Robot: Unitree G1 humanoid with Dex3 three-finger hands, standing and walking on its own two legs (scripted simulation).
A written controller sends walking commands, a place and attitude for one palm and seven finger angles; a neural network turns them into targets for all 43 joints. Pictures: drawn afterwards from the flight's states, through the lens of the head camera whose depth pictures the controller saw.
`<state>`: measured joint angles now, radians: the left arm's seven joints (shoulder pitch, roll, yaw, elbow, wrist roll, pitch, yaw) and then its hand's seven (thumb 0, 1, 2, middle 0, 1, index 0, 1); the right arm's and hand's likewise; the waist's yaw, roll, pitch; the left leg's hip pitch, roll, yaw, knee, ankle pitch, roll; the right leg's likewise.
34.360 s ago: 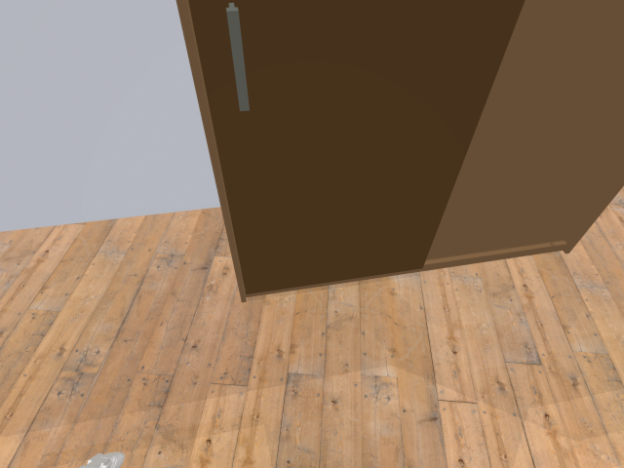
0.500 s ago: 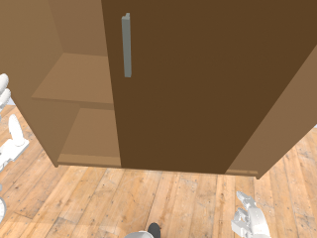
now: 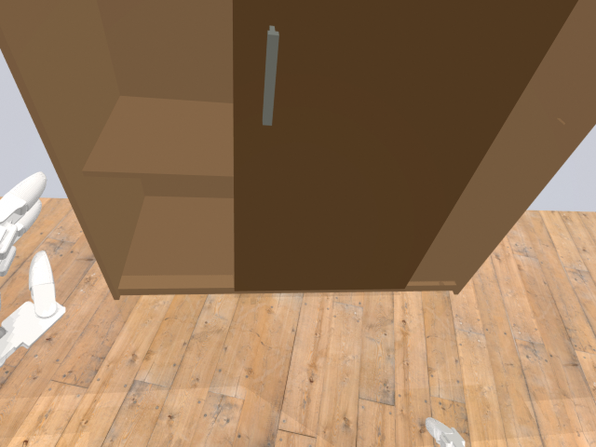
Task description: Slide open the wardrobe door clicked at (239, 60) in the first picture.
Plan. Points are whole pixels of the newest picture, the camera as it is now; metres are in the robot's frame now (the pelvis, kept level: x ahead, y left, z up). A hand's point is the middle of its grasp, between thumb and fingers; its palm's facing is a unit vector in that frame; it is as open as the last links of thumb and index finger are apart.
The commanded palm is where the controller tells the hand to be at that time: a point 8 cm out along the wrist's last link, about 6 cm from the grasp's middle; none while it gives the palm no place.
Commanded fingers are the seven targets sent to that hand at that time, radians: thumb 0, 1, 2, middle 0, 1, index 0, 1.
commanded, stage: stop stepping back and stand still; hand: left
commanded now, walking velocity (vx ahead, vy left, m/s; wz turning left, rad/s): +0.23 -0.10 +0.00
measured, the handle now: (269, 77) +0.79 +0.10 +0.13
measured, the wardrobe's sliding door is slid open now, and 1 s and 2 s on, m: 0.43 0.43 0.43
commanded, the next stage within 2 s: let the arm hang, fingers relaxed in 1.46 s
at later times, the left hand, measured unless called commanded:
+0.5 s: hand out of the picture +0.06 +0.32 +0.17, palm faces +0.46 -0.75 -0.48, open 7.4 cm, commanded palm +0.02 +0.36 +0.15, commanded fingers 0.00 0.90 0.90 -0.20 -0.30 -0.20 -0.30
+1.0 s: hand out of the picture +0.13 +0.34 +0.16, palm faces +0.39 -0.72 -0.58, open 7.4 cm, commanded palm +0.07 +0.38 +0.15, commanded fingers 0.00 0.90 0.90 -0.20 -0.30 -0.20 -0.30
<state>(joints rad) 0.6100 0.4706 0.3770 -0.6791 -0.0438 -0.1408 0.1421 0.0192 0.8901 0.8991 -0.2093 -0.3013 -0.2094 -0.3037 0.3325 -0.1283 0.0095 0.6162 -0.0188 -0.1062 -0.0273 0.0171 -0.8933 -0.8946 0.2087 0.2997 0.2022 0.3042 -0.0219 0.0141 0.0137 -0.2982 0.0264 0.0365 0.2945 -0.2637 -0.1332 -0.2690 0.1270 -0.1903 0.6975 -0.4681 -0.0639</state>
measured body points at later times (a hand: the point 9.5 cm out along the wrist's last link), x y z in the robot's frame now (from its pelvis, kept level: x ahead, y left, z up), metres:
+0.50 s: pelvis -0.12 +0.06 -0.04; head -0.12 +0.08 +0.41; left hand +0.03 +0.35 +0.19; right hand +0.04 -0.15 -0.13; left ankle -0.05 +0.20 -0.68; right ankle -0.12 -0.03 -0.76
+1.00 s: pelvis -0.07 +0.08 -0.03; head -0.05 +0.08 +0.42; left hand +0.10 +0.37 +0.19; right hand +0.08 -0.13 -0.13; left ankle -0.08 +0.23 -0.76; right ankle -0.05 +0.00 -0.76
